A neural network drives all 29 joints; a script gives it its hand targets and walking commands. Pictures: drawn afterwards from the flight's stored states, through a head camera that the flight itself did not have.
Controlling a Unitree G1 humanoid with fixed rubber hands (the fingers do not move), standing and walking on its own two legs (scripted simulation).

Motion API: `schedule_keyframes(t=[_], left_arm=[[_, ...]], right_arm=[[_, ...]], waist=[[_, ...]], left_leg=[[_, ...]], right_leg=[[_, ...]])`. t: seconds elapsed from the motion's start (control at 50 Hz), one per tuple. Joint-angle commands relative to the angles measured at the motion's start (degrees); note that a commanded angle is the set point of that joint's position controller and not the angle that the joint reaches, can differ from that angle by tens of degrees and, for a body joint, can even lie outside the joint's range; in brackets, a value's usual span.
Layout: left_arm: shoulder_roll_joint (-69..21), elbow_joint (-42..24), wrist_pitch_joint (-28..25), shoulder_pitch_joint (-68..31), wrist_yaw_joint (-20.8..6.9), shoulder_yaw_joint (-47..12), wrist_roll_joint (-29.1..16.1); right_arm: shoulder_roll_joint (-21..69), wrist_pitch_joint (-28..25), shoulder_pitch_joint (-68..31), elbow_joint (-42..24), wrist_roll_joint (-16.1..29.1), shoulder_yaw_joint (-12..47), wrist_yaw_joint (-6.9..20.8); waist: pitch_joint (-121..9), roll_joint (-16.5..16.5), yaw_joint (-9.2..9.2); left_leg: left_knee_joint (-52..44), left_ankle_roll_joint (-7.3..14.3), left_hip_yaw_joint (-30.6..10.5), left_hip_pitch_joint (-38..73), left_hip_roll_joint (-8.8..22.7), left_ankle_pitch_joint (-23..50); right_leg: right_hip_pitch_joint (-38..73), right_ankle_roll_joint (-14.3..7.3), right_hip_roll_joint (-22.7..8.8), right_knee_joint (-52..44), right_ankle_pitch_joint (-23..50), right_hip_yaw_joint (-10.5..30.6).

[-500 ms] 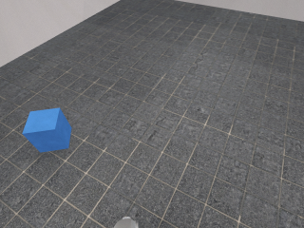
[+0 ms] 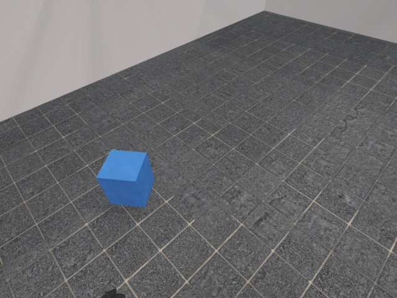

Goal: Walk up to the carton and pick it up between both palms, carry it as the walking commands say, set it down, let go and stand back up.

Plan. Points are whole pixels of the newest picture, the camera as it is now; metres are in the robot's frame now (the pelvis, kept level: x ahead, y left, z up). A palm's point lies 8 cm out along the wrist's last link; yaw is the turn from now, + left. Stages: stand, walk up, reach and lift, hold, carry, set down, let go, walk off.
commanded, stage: walk up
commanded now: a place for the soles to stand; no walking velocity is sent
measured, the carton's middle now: (128, 178) +0.90 +0.43 -0.62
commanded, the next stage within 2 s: none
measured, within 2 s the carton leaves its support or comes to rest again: neither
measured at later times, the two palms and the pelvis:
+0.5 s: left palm out of the picture +0.13 +0.36 -0.12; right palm (243, 210) +0.37 -0.09 -0.11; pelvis +0.20 +0.11 +0.00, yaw +20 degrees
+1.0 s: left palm (30, 272) +0.24 +0.41 -0.09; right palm (202, 153) +0.57 +0.01 -0.09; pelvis +0.37 +0.18 +0.02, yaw +30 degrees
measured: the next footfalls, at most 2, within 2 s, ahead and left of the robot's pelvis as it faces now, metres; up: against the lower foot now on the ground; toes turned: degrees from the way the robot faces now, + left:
left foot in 0.38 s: +0.27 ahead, +0.23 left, +0.00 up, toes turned +19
right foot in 0.74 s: +0.48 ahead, +0.07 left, +0.00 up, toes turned +19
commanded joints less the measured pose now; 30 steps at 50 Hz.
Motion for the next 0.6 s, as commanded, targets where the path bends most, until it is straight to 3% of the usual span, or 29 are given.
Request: schedule_keyframes(t=[0.0, 0.02, 0.04, 0.08, 0.14, 0.18, 0.24, 0.28, 0.32, 0.34, 0.36, 0.38, 0.4, 0.42, 0.44, 0.48, 0.52, 0.58], left_arm=[[14.0, -0.8, -0.8, 14.1, 2.8, 5.1, 0.6], [12.6, -0.6, -0.6, 10.9, 3.4, 4.7, -0.7], [10.7, 0.0, -1.1, 8.3, 3.4, 4.2, -1.3], [7.9, 1.2, -2.6, 4.7, 2.7, 3.1, -1.1], [8.2, 3.2, -3.8, 6.2, 2.0, 3.3, 0.1], [8.4, 4.2, -3.6, 7.7, 1.5, 3.3, 0.4], [9.9, 4.9, -2.5, 8.3, 1.0, 3.3, 0.8], [11.4, 4.7, -1.2, 8.4, 1.0, 3.3, 1.0], [11.4, 4.4, 0.3, 9.1, 0.7, 2.9, 1.2], [9.3, 3.8, 0.8, 10.4, 0.1, 2.0, 1.5], [7.3, 2.2, 1.2, 10.3, -0.3, 1.0, 1.5], [5.2, -0.1, 1.5, 6.6, -1.0, 0.4, 2.1], [6.5, -2.7, 1.5, 7.1, -1.1, 0.6, 0.5], [7.1, -2.3, 1.4, 6.9, -0.7, 0.6, -0.3], [7.1, -1.5, 0.9, 7.8, -0.6, 0.6, -0.5], [6.4, -0.4, 1.0, 8.5, -0.5, 0.9, 0.1], [5.7, -0.1, 1.3, 8.9, -0.9, 1.0, 0.4], [3.6, -0.8, 1.2, 5.2, -1.4, 0.8, 0.7]], right_arm=[[-3.7, -1.0, -2.6, -6.7, -1.0, -1.0, 0.5], [-6.2, -0.4, -2.9, -7.0, -1.4, -1.7, 0.2], [-7.4, -0.3, -5.5, -7.1, -1.7, -2.1, 0.1], [-7.0, -0.4, -5.5, -6.5, -1.3, -2.3, 0.3], [-3.9, -0.5, -6.8, -6.0, -0.7, -1.6, 1.5], [-2.2, -0.8, -9.4, -6.2, -0.5, -1.0, 1.9], [-0.7, -1.3, -13.3, -7.8, -0.7, -0.3, 2.4], [-1.1, -1.7, -12.8, -7.9, -0.9, -0.5, 2.2], [-2.6, -2.0, -7.2, -5.9, -1.1, -1.6, 1.2], [-5.6, -2.1, 0.1, -3.4, -1.2, -3.0, 0.2], [-9.2, -2.0, 8.0, -2.3, -0.8, -4.4, -1.1], [-12.6, -1.7, 9.3, -2.8, 0.6, -5.1, -2.9], [-15.5, -1.1, 8.9, -3.9, 1.5, -5.9, -3.7], [-15.2, -0.7, 4.9, -5.1, 2.0, -6.0, -4.1], [-12.7, -0.7, 1.4, -5.7, 2.0, -5.2, -3.9], [-7.9, -1.9, -1.3, -6.5, 1.2, -3.5, -3.1], [-6.2, -3.1, -1.9, -5.9, 0.5, -2.8, -2.8], [-5.9, -3.3, -1.7, -5.4, 0.3, -2.6, -2.6]], waist=[[1.3, -9.0, 6.76], [6.1, -5.4, 5.25], [8.6, -4.5, 5.1], [6.9, -6.8, 3.06], [5.3, -8.1, 3.8], [5.1, -7.5, 4.29], [4.0, -10.3, 4.37], [2.9, -10.1, 3.62], [1.1, -5.8, 0.18], [-2.7, 0.2, -2.89], [-5.4, 7.3, -6.47], [-3.5, 13.7, -6.28], [-7.9, 9.2, -6.11], [-4.2, 6.5, -3.86], [-1.7, 6.8, -1.9], [-0.7, 8.2, 0.57], [-0.9, 7.5, 1.63], [1.2, 7.7, 1.77]], left_leg=[[28.2, -2.3, -1.8, -32.7, -0.1, -7.8], [32.9, -2.9, -4.4, -35.2, 3.9, -4.4], [33.2, -3.5, -4.7, -36.0, 6.7, -0.6], [26.8, -4.8, -5.6, -30.7, 9.7, 3.6], [18.0, -5.2, -1.0, -24.8, 9.4, 8.6], [12.2, -4.2, 1.8, -21.5, 8.9, 12.3], [2.1, -2.6, 6.5, -17.0, 7.1, 14.1], [-2.6, -1.9, 8.9, -10.6, 5.3, 15.0], [-7.6, -1.0, 11.4, 1.4, 1.7, 16.3], [-7.2, 0.0, 9.2, 11.4, 0.7, 15.3], [-10.0, 2.8, -4.9, 19.2, 8.2, 10.7], [-16.3, 4.8, -19.8, 20.9, 16.4, 14.7], [-23.5, 10.0, -34.6, 22.5, 23.3, 11.5], [-25.2, 11.0, -32.2, 17.1, 23.6, 5.9], [-24.5, 11.2, -28.3, 13.1, 22.0, 7.3], [-23.9, 11.0, -21.6, 6.5, 20.1, 17.7], [-23.3, 11.2, -18.0, 2.5, 18.3, 22.1], [-23.5, 10.7, -14.0, -1.3, 15.7, 17.5]], right_leg=[[24.1, -8.1, -27.8, -29.5, -43.0, 48.0], [19.9, -10.6, -29.8, -31.3, -45.9, 48.8], [17.6, -11.6, -28.2, -29.8, -38.8, 40.6], [15.9, -10.0, -23.3, -28.6, -23.7, 24.0], [14.6, -9.4, -20.2, -27.8, -8.5, 8.3], [14.2, -8.4, -18.4, -25.9, 0.3, 0.8], [16.8, -6.7, -16.0, -21.9, 8.7, -6.9], [16.4, -6.3, -16.9, -19.1, 7.9, -8.3], [12.9, -4.7, -15.9, -9.4, 8.6, -10.9], [9.8, -3.4, -13.7, 1.8, 13.2, -11.9], [1.1, -0.5, -10.3, 18.0, 4.1, -11.8], [-10.4, 1.5, -4.9, 33.1, -20.9, -6.3], [-15.9, 2.2, -3.3, 35.9, -18.5, 1.6], [-16.5, 2.1, -5.6, 36.1, -15.8, 2.2], [-14.6, 1.7, -6.2, 33.2, -13.8, 2.6], [-9.5, 1.7, -6.7, 26.8, -14.7, 3.4], [-4.8, 1.7, -5.7, 20.8, -12.2, 2.9], [-1.9, 1.4, -4.3, 10.7, -4.6, 1.7]])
